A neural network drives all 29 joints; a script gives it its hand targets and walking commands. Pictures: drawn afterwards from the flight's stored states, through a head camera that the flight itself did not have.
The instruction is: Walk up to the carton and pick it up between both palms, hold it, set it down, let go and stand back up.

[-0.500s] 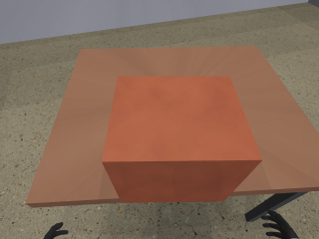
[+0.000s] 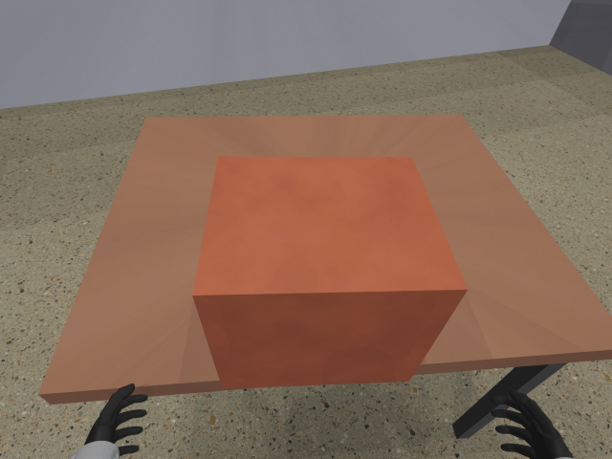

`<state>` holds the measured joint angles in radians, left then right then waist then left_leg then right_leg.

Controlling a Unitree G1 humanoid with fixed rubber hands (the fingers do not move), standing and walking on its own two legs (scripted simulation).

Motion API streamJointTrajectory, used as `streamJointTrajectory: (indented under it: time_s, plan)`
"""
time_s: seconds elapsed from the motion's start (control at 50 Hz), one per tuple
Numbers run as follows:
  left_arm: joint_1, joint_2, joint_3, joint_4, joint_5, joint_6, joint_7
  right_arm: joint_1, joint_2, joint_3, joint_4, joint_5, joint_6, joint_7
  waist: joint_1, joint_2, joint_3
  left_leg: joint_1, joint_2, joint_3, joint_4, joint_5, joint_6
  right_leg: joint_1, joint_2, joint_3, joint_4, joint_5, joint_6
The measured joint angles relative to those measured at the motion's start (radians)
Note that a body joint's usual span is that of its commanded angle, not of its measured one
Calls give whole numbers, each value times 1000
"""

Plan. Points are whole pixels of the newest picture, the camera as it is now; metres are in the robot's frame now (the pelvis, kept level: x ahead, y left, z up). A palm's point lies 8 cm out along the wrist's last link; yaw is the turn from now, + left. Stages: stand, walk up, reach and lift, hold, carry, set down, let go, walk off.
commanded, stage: reach and lift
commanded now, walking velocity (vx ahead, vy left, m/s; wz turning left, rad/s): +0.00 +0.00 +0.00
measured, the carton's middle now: (317, 273) +0.38 +0.01 +0.02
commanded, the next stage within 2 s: none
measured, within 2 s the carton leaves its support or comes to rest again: neither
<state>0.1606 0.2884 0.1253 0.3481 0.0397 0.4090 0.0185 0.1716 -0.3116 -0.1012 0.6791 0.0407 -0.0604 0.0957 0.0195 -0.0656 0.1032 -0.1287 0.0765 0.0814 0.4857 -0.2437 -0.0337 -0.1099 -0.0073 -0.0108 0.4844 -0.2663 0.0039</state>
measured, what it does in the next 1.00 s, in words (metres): stands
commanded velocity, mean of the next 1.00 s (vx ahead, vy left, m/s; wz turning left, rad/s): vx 0.00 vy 0.00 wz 0.00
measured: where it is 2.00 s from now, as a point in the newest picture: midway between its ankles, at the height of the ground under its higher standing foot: outside the picture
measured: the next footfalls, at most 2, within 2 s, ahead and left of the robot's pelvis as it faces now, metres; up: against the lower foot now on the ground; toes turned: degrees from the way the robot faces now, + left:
none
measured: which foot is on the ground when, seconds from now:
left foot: down 0.00-1.00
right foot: down 0.00-1.00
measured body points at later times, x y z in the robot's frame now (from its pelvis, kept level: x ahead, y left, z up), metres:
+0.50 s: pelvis +0.00 +0.02 +0.01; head -0.01 +0.04 +0.46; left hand +0.19 +0.25 -0.03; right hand +0.18 -0.26 -0.02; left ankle +0.02 +0.14 -0.74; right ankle +0.01 -0.12 -0.74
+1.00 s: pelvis +0.03 +0.01 +0.01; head +0.01 +0.03 +0.46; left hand +0.21 +0.23 +0.00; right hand +0.20 -0.25 +0.02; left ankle +0.02 +0.14 -0.74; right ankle +0.01 -0.12 -0.74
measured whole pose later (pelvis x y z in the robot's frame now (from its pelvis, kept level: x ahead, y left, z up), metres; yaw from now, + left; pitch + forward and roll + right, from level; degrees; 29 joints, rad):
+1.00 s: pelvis +0.03 +0.01 +0.01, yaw -2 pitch -5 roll +0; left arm 0.39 0.19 0.01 0.13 -0.10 -0.09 0.08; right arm 0.35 -0.32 -0.06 0.29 0.29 -0.21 0.12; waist 0.01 -0.03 0.03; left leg -0.04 0.06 0.10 0.34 -0.21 -0.02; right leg -0.03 -0.01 0.03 0.31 -0.21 0.02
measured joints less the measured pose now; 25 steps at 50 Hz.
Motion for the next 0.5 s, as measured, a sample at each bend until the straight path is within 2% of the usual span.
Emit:
streamJointTrajectory:
  time_s: [0.2,0.3,0.5]
  plan:
    - [40,-34,-46,-62,-47,-49,7,48,31,-23,-145,-2,58,17,-6,33,-23,43,-16,31,-70,35,18,29,-11,32,-67,47,17]
    - [64,-64,-67,-93,-65,-86,32,63,24,-43,-206,10,68,43,-1,39,-29,50,-26,45,-94,46,27,28,-19,47,-85,59,25]
    - [122,-96,-90,-160,-90,-188,69,68,-8,-49,-243,94,33,76,14,36,-43,54,-30,53,-121,50,32,32,-20,60,-123,74,29]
